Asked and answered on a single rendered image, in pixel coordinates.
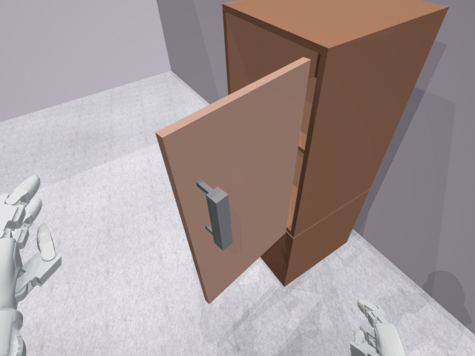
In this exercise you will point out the right robot hand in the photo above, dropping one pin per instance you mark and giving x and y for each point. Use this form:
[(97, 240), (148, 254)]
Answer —
[(383, 341)]

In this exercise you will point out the left robot hand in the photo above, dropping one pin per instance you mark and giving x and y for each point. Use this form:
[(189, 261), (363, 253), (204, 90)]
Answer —
[(17, 214)]

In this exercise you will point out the cupboard door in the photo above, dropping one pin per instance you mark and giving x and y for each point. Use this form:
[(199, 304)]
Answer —
[(246, 144)]

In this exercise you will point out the left robot forearm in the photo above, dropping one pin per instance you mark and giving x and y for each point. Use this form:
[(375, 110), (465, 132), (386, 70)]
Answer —
[(11, 341)]

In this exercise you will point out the handle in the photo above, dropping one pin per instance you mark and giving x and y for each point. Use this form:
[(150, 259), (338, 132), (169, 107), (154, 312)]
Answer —
[(218, 205)]

